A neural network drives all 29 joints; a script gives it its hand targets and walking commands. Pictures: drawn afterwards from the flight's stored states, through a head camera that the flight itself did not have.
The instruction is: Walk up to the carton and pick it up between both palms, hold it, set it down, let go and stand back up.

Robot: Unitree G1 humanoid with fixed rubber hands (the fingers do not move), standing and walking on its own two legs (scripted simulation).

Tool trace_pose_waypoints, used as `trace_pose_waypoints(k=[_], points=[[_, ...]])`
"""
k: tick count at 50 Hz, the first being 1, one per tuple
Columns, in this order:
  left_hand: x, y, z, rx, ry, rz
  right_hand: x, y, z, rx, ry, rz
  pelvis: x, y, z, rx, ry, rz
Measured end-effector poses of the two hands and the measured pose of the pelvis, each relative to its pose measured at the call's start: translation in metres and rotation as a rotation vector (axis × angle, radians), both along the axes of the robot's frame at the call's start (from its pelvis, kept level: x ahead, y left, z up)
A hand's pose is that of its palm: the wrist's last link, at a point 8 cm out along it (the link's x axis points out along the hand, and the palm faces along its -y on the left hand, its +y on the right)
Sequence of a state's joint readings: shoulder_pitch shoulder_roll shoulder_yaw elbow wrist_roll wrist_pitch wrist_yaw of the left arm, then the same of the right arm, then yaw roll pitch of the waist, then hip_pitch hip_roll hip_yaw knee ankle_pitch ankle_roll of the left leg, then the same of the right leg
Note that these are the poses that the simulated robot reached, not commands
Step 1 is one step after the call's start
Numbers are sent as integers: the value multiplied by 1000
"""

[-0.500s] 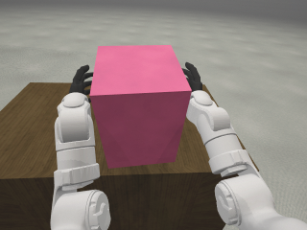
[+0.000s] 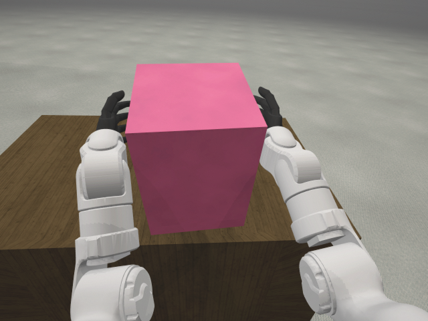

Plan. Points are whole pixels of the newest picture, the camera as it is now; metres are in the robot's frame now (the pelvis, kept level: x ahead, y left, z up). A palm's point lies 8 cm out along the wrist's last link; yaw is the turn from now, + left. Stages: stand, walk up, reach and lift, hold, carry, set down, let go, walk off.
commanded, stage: set down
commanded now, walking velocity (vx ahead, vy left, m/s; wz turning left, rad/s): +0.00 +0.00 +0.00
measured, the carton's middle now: (193, 150) +0.37 +0.01 +0.20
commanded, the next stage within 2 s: none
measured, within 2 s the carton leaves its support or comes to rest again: neither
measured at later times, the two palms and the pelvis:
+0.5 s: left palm (112, 151) +0.38 +0.15 +0.20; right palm (256, 147) +0.39 -0.12 +0.20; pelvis +0.01 +0.00 +0.00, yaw +2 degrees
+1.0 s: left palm (119, 154) +0.40 +0.15 +0.18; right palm (256, 149) +0.40 -0.13 +0.18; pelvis +0.01 +0.00 +0.00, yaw +1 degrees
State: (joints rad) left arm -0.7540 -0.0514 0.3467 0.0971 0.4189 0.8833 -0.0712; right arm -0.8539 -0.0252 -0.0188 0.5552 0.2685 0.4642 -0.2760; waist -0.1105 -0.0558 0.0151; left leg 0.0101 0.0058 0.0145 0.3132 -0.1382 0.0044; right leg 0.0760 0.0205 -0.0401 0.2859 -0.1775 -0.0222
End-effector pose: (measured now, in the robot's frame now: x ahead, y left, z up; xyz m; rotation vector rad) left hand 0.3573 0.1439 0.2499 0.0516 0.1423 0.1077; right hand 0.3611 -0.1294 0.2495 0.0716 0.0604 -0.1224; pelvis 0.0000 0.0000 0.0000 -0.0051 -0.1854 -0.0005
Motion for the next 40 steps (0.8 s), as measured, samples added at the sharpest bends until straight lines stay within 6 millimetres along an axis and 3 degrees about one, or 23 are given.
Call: trace_pose_waypoints(k=[14, 18, 28, 32, 40], points=[[13, 5, 14, 29, -103, 4, 13, 5, 7, -10, -130, 2, 2, -1, 1, 5, -19, 10], [20, 9, 1, 44, -101, 1, 20, 9, -9, -26, -152, -1, 6, -1, 1, 5, -30, 18], [27, 5, -62, 50, -33, -12, 26, 5, -64, -59, -131, -4, 11, -1, 0, -3, -19, 44], [29, -2, -64, 49, -33, -20, 25, -1, -66, -65, -135, -15, 11, 0, 0, -4, -2, 38], [37, -5, -50, 48, -24, -27, 31, -5, -53, -65, -131, -23, 10, 2, 1, 0, 11, 16]])
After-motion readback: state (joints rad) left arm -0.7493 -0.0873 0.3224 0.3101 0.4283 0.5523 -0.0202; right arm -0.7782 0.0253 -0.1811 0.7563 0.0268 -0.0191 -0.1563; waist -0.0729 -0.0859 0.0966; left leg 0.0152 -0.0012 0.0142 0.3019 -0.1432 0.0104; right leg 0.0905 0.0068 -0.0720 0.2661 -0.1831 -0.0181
